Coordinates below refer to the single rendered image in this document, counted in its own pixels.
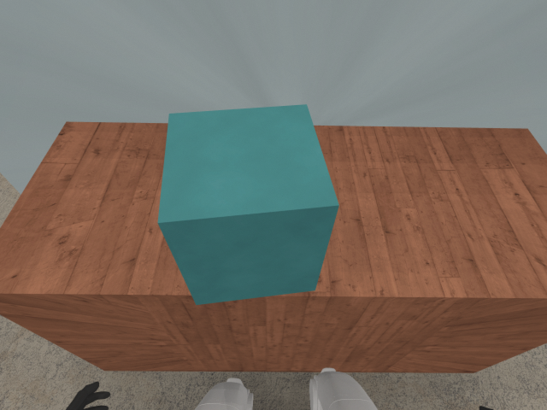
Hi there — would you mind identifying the robot left shin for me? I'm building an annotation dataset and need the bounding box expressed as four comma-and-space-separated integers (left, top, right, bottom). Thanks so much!
227, 378, 244, 386

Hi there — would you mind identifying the carton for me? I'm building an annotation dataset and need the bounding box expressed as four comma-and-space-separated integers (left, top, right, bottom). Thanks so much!
158, 104, 339, 305

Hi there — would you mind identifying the robot right thigh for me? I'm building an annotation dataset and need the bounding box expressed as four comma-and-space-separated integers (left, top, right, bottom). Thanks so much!
309, 372, 378, 410

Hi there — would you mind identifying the pedestal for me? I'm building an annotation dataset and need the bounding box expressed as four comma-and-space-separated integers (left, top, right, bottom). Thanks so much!
0, 122, 547, 373

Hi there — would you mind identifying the robot left hand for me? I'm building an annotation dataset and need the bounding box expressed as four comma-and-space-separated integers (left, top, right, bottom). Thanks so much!
66, 382, 110, 410

